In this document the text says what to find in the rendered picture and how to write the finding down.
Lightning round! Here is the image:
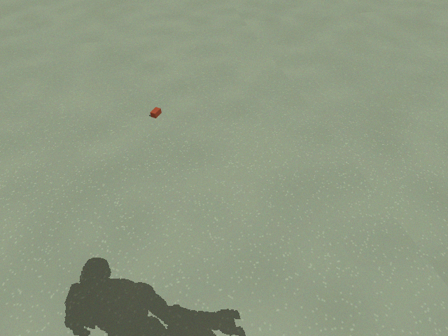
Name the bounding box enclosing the small box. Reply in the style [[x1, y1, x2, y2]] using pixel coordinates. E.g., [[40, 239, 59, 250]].
[[150, 107, 162, 118]]

